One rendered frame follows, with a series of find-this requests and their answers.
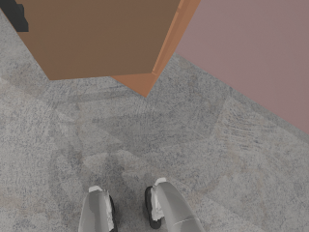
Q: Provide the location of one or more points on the handle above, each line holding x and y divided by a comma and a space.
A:
15, 14

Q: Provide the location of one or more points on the cupboard door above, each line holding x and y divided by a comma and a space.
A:
73, 39

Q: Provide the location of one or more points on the robot right shin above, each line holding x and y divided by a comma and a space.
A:
157, 214

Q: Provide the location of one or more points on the left robot thigh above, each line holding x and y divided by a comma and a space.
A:
96, 207

